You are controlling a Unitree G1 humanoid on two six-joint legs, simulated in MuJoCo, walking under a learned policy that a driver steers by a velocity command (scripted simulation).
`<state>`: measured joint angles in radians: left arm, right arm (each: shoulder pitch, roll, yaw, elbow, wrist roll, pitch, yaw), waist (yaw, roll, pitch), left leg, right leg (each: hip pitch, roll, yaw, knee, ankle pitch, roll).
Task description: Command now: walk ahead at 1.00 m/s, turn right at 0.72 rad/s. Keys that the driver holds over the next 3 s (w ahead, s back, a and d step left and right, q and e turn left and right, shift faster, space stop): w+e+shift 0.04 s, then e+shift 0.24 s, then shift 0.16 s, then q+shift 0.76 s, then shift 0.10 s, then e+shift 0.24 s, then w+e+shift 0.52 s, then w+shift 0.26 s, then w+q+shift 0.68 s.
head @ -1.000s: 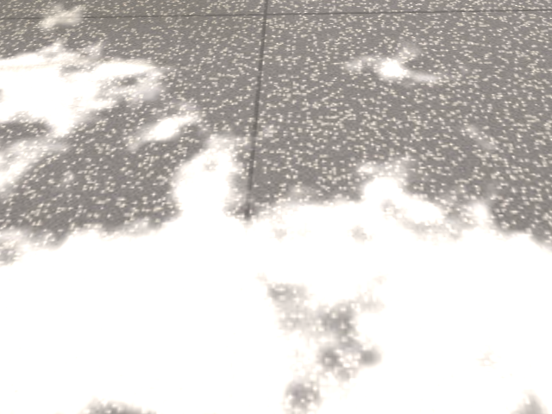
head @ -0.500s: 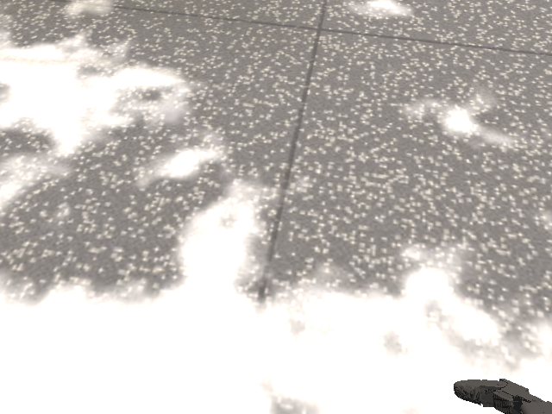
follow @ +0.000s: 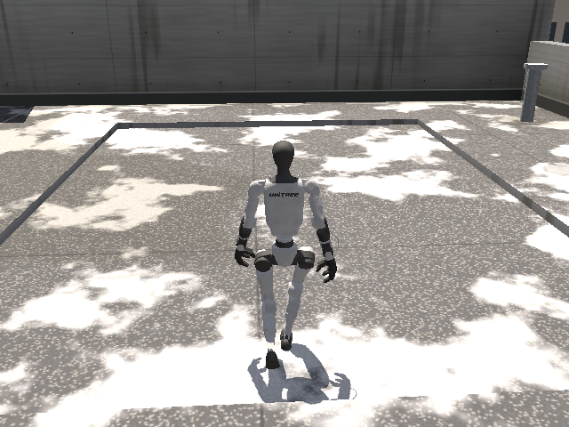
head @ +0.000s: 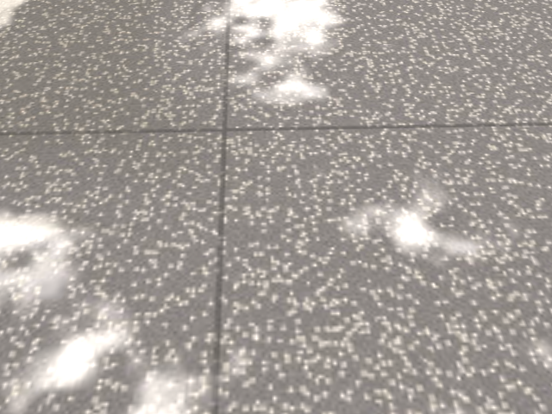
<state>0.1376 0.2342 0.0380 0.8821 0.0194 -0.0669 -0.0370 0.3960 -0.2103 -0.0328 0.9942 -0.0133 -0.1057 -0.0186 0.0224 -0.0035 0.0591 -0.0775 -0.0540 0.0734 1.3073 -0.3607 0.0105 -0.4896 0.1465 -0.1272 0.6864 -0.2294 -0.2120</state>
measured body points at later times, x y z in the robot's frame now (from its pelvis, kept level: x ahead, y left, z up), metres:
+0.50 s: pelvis +0.37 +0.04 +0.03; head +0.42 +0.02 +0.48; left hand +0.59 +0.26 -0.08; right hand +0.37 -0.24 -0.08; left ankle +0.49 +0.11 -0.70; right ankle +0.30 -0.06 -0.61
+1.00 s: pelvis +0.40 +0.03 +0.04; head +0.43 +0.02 +0.49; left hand +0.57 +0.28 -0.06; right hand +0.50 -0.26 -0.07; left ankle +0.40 +0.14 -0.66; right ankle +0.41 -0.09 -0.70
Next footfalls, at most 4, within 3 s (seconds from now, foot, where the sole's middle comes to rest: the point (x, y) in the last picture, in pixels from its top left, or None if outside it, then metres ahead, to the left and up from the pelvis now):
0.32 left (249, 386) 0.53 0.10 -0.74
0.70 right None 0.45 -0.10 -0.74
1.08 left None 0.43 0.15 -0.74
1.62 right None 0.44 -0.02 -0.74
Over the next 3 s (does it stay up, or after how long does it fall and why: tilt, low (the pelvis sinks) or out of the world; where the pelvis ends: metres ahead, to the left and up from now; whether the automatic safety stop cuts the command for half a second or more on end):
stays up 1.41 -0.16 -0.01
